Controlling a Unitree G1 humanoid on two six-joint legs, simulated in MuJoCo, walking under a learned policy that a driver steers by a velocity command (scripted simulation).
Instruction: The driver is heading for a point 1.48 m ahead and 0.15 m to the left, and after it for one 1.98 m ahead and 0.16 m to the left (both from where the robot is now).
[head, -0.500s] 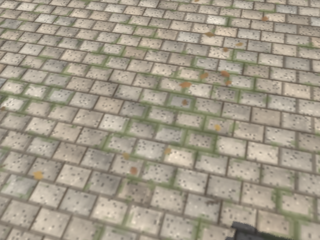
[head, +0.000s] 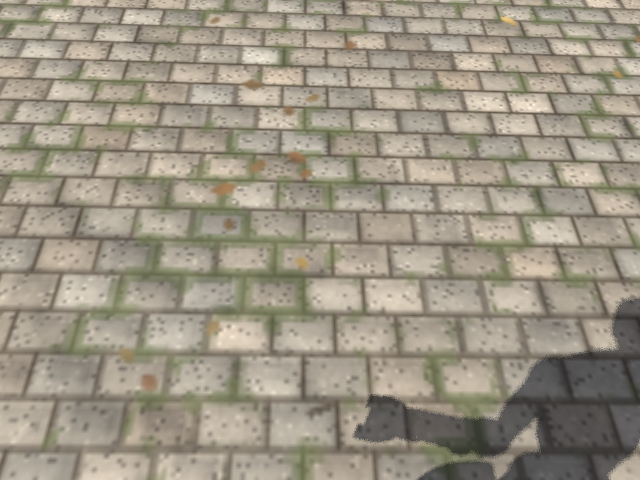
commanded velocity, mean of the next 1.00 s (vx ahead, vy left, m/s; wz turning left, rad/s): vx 0.29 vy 0.00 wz -0.14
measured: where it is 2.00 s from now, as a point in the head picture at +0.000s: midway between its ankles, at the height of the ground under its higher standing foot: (348, 396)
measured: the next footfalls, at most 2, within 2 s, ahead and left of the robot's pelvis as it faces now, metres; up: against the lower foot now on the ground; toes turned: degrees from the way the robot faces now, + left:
right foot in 0.30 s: +0.00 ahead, -0.14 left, +0.00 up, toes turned -3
left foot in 0.74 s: +0.28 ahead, +0.10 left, +0.00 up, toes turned -4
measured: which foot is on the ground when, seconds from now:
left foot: down 0.00-0.30, up 0.32-0.72, down 0.74-1.00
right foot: up 0.00-0.28, down 0.30-0.74, up 0.76-1.00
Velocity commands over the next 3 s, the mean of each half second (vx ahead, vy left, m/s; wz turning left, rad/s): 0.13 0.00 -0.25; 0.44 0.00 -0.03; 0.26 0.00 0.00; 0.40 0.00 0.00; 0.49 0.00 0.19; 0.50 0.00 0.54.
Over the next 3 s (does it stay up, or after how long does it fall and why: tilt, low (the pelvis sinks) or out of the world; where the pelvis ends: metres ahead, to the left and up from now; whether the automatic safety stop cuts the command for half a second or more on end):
stays up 1.19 -0.04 0.01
